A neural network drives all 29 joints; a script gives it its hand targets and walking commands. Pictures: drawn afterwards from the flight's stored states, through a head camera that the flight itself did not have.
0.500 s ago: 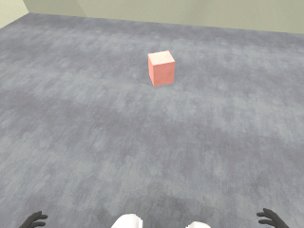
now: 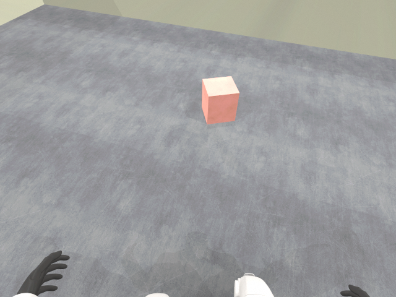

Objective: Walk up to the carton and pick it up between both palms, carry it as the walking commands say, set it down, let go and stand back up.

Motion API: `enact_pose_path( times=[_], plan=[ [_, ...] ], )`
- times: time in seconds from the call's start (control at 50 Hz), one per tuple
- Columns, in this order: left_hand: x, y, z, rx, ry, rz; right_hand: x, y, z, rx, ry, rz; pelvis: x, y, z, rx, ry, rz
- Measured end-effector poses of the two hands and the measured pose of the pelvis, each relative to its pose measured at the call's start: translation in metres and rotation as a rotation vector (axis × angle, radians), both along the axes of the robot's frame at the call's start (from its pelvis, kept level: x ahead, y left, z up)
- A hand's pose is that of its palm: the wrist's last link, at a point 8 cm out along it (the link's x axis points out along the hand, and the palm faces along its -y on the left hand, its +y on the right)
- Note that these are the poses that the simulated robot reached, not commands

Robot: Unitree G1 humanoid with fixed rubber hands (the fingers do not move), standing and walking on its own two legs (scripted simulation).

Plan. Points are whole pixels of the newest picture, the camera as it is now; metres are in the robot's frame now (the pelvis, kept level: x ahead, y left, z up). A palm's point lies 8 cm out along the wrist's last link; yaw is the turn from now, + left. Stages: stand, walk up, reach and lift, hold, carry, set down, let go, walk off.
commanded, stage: walk up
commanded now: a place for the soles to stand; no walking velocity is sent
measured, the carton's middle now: (219, 100) +1.43 -0.14 -0.61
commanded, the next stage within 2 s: none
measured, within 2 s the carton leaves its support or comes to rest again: neither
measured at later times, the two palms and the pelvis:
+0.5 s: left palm (49, 235) +0.26 +0.35 -0.08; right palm (344, 247) +0.23 -0.31 -0.07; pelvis +0.15 +0.02 +0.00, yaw +1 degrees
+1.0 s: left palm (70, 193) +0.38 +0.35 -0.10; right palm (315, 182) +0.41 -0.31 -0.07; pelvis +0.31 +0.03 -0.01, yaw +0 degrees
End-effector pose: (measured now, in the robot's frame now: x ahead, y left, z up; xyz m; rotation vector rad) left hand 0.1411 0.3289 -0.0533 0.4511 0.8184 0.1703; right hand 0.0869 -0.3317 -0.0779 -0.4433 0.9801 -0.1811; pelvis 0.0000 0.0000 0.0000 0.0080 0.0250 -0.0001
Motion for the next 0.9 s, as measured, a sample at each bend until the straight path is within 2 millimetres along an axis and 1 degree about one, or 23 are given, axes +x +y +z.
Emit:
enact_pose_path(
  times=[0.04, 0.06, 0.12, 0.2, 0.24, 0.28, 0.32, 0.36, 0.4, 0.44, 0.5, 0.56, 0.62, 0.66, 0.7, 0.74, 0.8, 0.84, 0.9],
  plan=[
    [0.008, -0.007, -0.002, 0.018, 0.003, -0.001, 0.017, -0.009, -0.009, 0.011, -0.007, 0.003, 0.014, -0.01, -0.006, 0.011, 0.003, 0.001],
    [0.008, -0.009, -0.005, 0.024, 0.008, 0.003, 0.026, -0.013, -0.013, 0.015, -0.014, 0.008, 0.02, -0.015, -0.01, 0.012, -0.004, 0.005],
    [-0.004, -0.015, -0.01, 0.012, 0.051, 0.045, 0.057, -0.013, -0.014, 0.028, -0.037, 0.029, 0.039, -0.019, -0.009, -0.002, -0.019, 0.024],
    [-0.019, -0.014, -0.016, 0.002, 0.139, 0.081, 0.101, -0.009, -0.004, 0.04, -0.085, 0.051, 0.063, -0.018, -0.005, -0.005, -0.029, 0.026],
    [-0.019, -0.009, -0.019, -0.001, 0.169, 0.09, 0.118, -0.004, -0.001, 0.043, -0.095, 0.06, 0.075, -0.014, -0.005, -0.01, -0.03, 0.025],
    [-0.014, -0.002, -0.023, -0.005, 0.191, 0.093, 0.132, 0.002, 0.001, 0.037, -0.093, 0.064, 0.087, -0.007, -0.005, -0.019, -0.023, 0.026],
    [-0.003, 0.009, -0.029, -0.01, 0.207, 0.093, 0.143, 0.01, 0.002, 0.026, -0.08, 0.067, 0.098, 0.001, -0.007, -0.032, -0.011, 0.028],
    [0.014, 0.018, -0.035, -0.016, 0.22, 0.086, 0.151, 0.017, 0.002, 0.009, -0.076, 0.052, 0.111, 0.011, -0.01, -0.035, -0.006, 0.018],
    [0.039, 0.022, -0.035, -0.026, 0.203, 0.081, 0.151, 0.02, 0.003, -0.008, -0.057, 0.033, 0.124, 0.017, -0.008, -0.039, -0.007, 0.014],
    [0.07, 0.024, -0.031, -0.033, 0.16, 0.068, 0.149, 0.021, 0.007, -0.025, -0.026, 0.018, 0.137, 0.02, -0.004, -0.043, -0.007, 0.014],
    [0.117, 0.023, -0.023, -0.039, 0.095, 0.046, 0.147, 0.018, 0.011, -0.043, 0.02, 0.0, 0.154, 0.021, 0.001, -0.043, -0.005, 0.013],
    [0.16, 0.018, -0.015, -0.04, 0.036, 0.028, 0.151, 0.013, 0.011, -0.049, 0.053, -0.01, 0.171, 0.018, 0.002, -0.038, -0.011, 0.013],
    [0.195, 0.01, -0.009, -0.038, 0.002, 0.013, 0.165, 0.007, 0.006, -0.039, 0.066, -0.015, 0.19, 0.011, 0.001, -0.028, -0.013, 0.011],
    [0.211, 0.004, -0.007, -0.03, 0.002, 0.009, 0.179, 0.002, 0.001, -0.028, 0.069, -0.016, 0.205, 0.005, -0.001, -0.018, -0.006, 0.009],
    [0.22, -0.001, -0.012, -0.017, 0.007, 0.01, 0.197, -0.006, -0.008, -0.022, 0.064, -0.011, 0.22, -0.003, -0.007, -0.01, -0.006, 0.012],
    [0.218, -0.004, -0.018, -0.016, 0.031, 0.024, 0.22, -0.009, -0.012, -0.017, 0.043, -0.002, 0.234, -0.007, -0.011, -0.011, -0.02, 0.017],
    [0.206, -0.007, -0.025, -0.035, 0.091, 0.052, 0.26, -0.005, -0.005, -0.01, -0.012, 0.014, 0.252, -0.006, -0.008, -0.019, -0.033, 0.02],
    [0.199, -0.005, -0.029, -0.044, 0.131, 0.067, 0.285, 0.0, 0.001, -0.009, -0.046, 0.025, 0.264, -0.002, -0.006, -0.024, -0.037, 0.02],
    [0.2, 0.005, -0.036, -0.054, 0.174, 0.079, 0.312, 0.01, 0.007, -0.01, -0.066, 0.039, 0.281, 0.007, -0.006, -0.036, -0.035, 0.02]
  ],
)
